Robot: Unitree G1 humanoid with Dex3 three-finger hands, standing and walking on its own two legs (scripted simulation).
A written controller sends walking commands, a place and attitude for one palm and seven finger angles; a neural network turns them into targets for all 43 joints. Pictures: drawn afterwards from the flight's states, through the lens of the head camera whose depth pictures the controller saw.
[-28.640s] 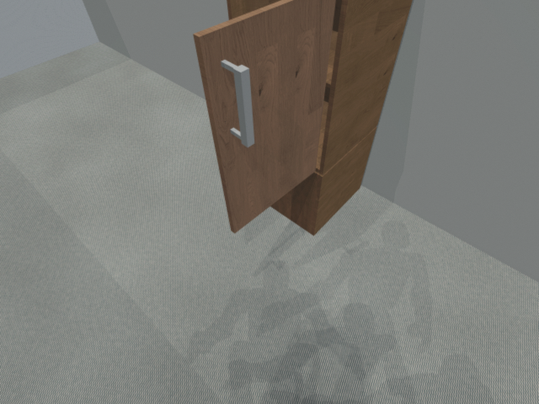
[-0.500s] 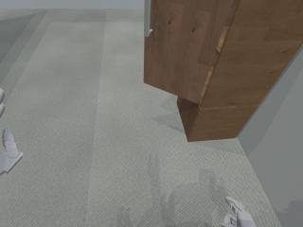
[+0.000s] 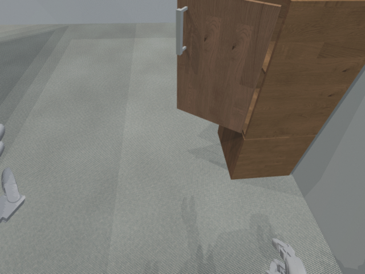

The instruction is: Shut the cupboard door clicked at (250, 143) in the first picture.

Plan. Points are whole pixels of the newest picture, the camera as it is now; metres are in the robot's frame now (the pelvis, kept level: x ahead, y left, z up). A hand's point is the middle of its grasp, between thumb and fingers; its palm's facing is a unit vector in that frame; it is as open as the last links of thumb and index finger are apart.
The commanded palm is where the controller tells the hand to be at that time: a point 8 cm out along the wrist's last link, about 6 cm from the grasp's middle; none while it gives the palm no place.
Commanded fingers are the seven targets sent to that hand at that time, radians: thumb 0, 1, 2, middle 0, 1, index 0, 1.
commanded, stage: stop stepping back and stand still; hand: left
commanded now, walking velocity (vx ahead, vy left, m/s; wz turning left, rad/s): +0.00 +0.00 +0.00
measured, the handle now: (182, 31) +0.98 +0.05 +0.11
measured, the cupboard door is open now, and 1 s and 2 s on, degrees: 55 55 55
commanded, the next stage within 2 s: let the arm hang, fingers relaxed in 0.64 s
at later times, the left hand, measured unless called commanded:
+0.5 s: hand out of the picture +0.18 +0.29 +0.16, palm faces +0.45 -0.78 -0.44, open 7.4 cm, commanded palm +0.12 +0.32 +0.18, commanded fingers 0.00 0.90 0.90 -0.20 -0.30 -0.20 -0.30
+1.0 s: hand out of the picture +0.07 +0.21 -0.14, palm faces -0.08 -0.96 -0.26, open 7.4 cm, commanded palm none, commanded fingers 0.00 0.90 0.90 -0.20 -0.30 -0.20 -0.30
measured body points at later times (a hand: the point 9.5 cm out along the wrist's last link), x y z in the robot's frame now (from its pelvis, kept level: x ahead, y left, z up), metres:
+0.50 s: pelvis -0.02 +0.02 +0.00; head -0.02 +0.03 +0.45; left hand +0.15 +0.33 +0.19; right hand +0.13 -0.21 -0.08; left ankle +0.01 +0.12 -0.74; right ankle -0.01 -0.11 -0.74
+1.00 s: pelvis -0.03 +0.02 +0.00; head -0.02 +0.01 +0.45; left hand +0.08 +0.26 -0.12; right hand +0.08 -0.25 -0.13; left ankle +0.01 +0.12 -0.74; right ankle -0.01 -0.11 -0.74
